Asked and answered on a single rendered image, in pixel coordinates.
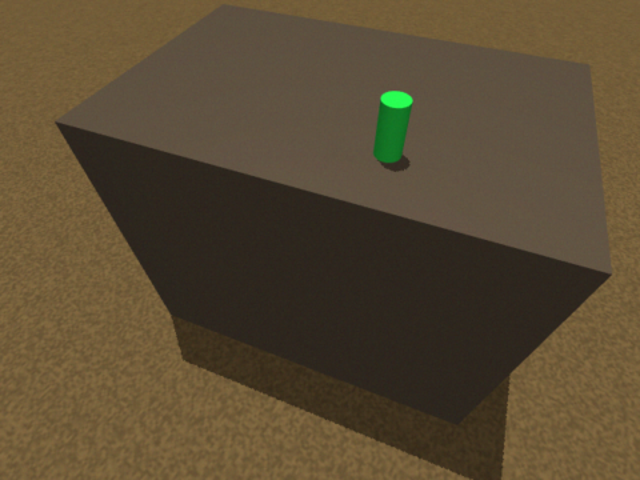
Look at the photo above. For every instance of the can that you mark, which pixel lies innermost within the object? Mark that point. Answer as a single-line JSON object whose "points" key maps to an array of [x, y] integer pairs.
{"points": [[394, 112]]}

